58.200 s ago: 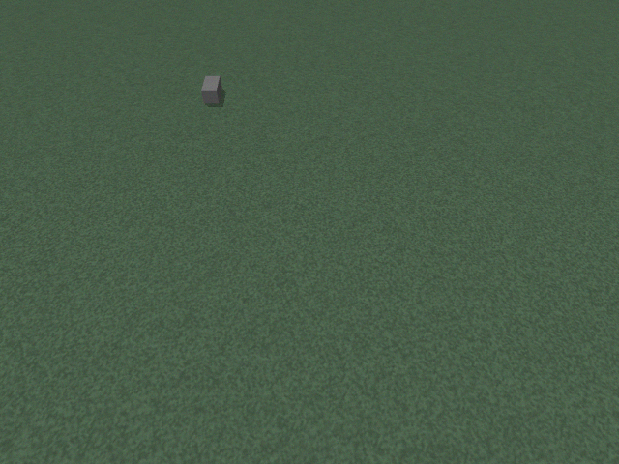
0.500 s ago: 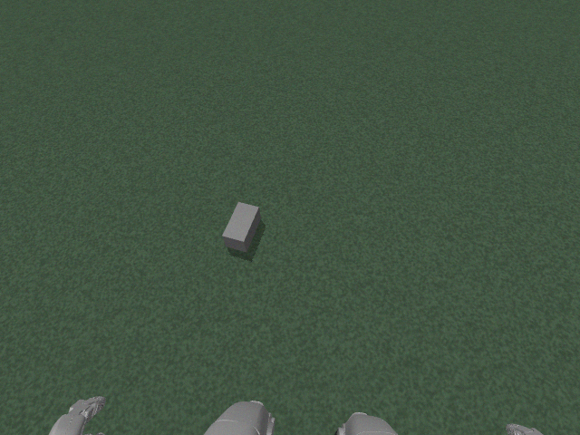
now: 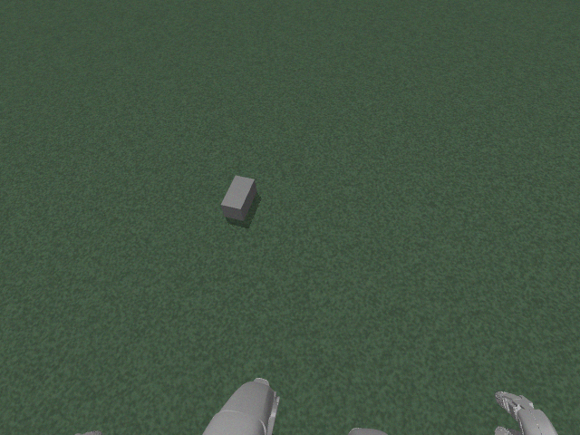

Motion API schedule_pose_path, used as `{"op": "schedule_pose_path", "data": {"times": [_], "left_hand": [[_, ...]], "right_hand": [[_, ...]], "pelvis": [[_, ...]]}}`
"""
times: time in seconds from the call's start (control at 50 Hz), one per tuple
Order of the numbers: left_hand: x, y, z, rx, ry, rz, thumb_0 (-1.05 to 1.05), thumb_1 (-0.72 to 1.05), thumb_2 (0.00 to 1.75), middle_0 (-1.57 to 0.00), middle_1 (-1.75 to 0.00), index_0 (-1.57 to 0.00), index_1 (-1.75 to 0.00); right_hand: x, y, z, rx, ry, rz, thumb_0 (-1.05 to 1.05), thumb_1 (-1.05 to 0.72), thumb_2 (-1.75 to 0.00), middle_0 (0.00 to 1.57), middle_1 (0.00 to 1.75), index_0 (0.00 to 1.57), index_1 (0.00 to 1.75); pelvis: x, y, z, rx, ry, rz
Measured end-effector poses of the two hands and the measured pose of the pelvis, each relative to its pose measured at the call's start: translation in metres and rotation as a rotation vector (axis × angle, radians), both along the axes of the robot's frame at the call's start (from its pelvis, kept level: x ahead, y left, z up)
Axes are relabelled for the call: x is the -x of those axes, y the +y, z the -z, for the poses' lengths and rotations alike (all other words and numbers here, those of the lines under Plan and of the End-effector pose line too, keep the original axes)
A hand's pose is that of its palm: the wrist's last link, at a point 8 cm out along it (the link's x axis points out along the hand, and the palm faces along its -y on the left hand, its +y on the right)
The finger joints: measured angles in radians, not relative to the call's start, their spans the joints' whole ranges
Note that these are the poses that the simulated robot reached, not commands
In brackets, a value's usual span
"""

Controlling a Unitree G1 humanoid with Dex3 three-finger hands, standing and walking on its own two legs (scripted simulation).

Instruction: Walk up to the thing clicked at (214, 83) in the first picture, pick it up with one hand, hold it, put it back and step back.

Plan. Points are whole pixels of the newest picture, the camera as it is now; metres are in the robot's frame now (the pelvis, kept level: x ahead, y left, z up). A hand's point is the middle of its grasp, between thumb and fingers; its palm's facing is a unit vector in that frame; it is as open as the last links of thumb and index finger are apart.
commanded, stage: step back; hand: left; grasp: from above
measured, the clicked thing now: (239, 197) +1.00 +0.31 -0.72
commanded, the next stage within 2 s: stand in 1.08 s
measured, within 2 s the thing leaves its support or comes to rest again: neither
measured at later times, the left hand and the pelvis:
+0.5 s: hand out of the picture -0.05 +0.28 -0.14, palm faces +0.11 -0.92 -0.39, open 7.4 cm; pelvis -0.07 +0.00 +0.00, yaw +5 degrees
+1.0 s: hand out of the picture +0.04 +0.30 -0.14, palm faces +0.08 -0.92 -0.38, open 7.4 cm; pelvis -0.03 +0.02 +0.01, yaw +4 degrees
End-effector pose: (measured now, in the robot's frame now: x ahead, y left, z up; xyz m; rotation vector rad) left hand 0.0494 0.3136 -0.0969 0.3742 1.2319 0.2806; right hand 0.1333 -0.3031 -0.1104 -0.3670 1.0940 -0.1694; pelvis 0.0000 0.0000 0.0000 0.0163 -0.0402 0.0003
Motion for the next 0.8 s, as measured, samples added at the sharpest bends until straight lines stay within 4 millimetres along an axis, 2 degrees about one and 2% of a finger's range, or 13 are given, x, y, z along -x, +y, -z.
{"op": "schedule_pose_path", "data": {"times": [0.06, 0.16, 0.26, 0.34, 0.42, 0.52, 0.6, 0.7, 0.8], "left_hand": [[0.022, 0.000, -0.008, -0.017, -0.005, -0.017, 0.01, 0.90, 0.90, -0.20, -0.30, -0.21, -0.31], [0.049, 0.009, -0.013, -0.039, -0.075, -0.042, 0.01, 0.90, 0.90, -0.21, -0.30, -0.21, -0.31], [0.078, 0.027, -0.003, -0.029, -0.090, -0.077, 0.00, 0.90, 0.90, -0.20, -0.30, -0.21, -0.31], [0.099, 0.028, 0.000, 0.005, -0.045, -0.098, 0.00, 0.90, 0.90, -0.20, -0.30, -0.21, -0.30], [0.108, 0.022, 0.004, 0.029, -0.027, -0.095, 0.01, 0.90, 0.90, -0.20, -0.30, -0.21, -0.30], [0.110, 0.004, 0.007, 0.042, -0.032, -0.095, 0.01, 0.90, 0.90, -0.20, -0.30, -0.21, -0.30], [0.109, -0.002, 0.006, 0.056, -0.048, -0.103, 0.01, 0.90, 0.90, -0.20, -0.30, -0.21, -0.30], [0.101, 0.009, 0.011, 0.068, -0.037, -0.104, 0.00, 0.90, 0.90, -0.20, -0.30, -0.21, -0.31], [0.080, 0.020, 0.013, 0.070, -0.023, -0.093, 0.01, 0.90, 0.90, -0.20, -0.30, -0.21, -0.30]], "right_hand": [[0.029, -0.004, 0.002, -0.001, 0.033, -0.007, 0.01, -0.91, -0.90, 0.20, 0.30, 0.20, 0.30], [0.076, -0.005, 0.009, 0.012, 0.129, -0.039, 0.01, -0.91, -0.90, 0.20, 0.30, 0.20, 0.30], [0.108, 0.006, 0.008, 0.016, 0.156, -0.051, 0.01, -0.91, -0.90, 0.20, 0.30, 0.20, 0.30], [0.124, 0.015, -0.002, 0.000, 0.128, -0.043, 0.01, -0.91, -0.90, 0.20, 0.30, 0.21, 0.30], [0.124, 0.016, -0.005, -0.013, 0.095, -0.038, 0.01, -0.91, -0.90, 0.20, 0.30, 0.21, 0.30], [0.112, 0.011, 0.001, -0.023, 0.077, -0.032, 0.01, -0.91, -0.90, 0.20, 0.30, 0.21, 0.30], [0.100, 0.011, -0.001, -0.016, 0.078, -0.053, 0.01, -0.91, -0.90, 0.20, 0.30, 0.21, 0.30], [0.093, 0.018, -0.004, 0.007, 0.084, -0.063, 0.01, -0.91, -0.90, 0.20, 0.30, 0.20, 0.30], [0.090, 0.029, -0.007, 0.002, 0.090, -0.038, 0.01, -0.91, -0.90, 0.20, 0.30, 0.20, 0.30]], "pelvis": [[0.017, -0.001, -0.004, -0.012, 0.006, -0.022], [0.043, 0.000, -0.001, -0.004, 0.002, -0.075], [0.064, 0.009, 0.003, -0.019, -0.016, -0.107], [0.070, 0.010, -0.004, -0.003, -0.016, -0.104], [0.072, 0.005, -0.005, -0.001, -0.020, -0.086], [0.070, -0.001, -0.003, 0.034, -0.028, -0.083], [0.068, 0.003, -0.006, 0.026, -0.015, -0.093], [0.063, 0.016, -0.005, 0.017, -0.002, -0.106], [0.050, 0.022, -0.007, 0.013, 0.002, -0.084]]}}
